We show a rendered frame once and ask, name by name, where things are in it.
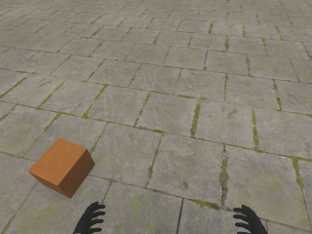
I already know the carton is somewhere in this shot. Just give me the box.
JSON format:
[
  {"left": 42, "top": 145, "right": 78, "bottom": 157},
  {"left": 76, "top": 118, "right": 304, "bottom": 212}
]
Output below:
[{"left": 28, "top": 137, "right": 95, "bottom": 199}]

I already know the right robot hand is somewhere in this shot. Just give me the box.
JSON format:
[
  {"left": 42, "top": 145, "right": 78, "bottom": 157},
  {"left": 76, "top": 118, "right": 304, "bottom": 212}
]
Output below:
[{"left": 233, "top": 205, "right": 268, "bottom": 234}]

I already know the left robot hand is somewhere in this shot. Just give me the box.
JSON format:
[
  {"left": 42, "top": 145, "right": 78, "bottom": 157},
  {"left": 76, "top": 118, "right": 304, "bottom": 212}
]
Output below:
[{"left": 73, "top": 201, "right": 106, "bottom": 234}]

